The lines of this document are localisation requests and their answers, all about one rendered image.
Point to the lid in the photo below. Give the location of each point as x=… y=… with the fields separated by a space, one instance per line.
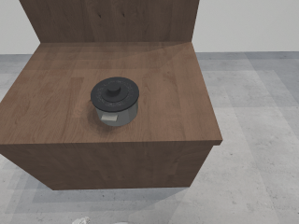
x=113 y=103

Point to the pot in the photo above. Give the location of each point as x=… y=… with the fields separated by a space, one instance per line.
x=117 y=119

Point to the table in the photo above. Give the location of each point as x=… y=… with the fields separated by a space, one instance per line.
x=49 y=126

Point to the knob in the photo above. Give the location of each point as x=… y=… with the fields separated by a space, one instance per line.
x=113 y=87

